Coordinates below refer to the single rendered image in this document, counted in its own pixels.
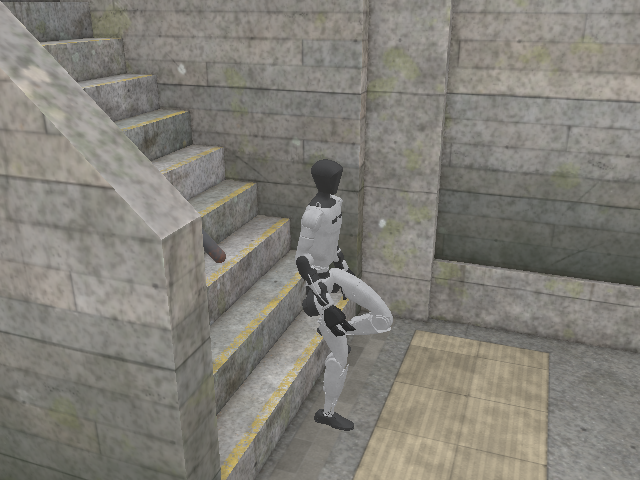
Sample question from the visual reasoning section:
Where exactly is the robot torso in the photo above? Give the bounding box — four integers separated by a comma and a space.
304, 194, 342, 295

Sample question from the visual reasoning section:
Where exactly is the robot right hand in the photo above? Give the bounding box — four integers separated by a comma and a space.
322, 305, 356, 337

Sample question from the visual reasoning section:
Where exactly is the robot right upper arm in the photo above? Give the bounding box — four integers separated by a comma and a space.
295, 208, 323, 267

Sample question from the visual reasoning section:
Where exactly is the right robot forearm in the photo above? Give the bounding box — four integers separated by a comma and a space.
296, 256, 334, 310

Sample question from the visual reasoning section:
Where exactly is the left robot thigh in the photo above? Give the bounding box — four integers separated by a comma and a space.
329, 268, 393, 330

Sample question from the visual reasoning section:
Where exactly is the robot left hand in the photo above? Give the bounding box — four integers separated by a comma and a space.
341, 268, 355, 300

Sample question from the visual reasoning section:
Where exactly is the left robot forearm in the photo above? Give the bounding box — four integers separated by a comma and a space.
333, 245, 349, 271

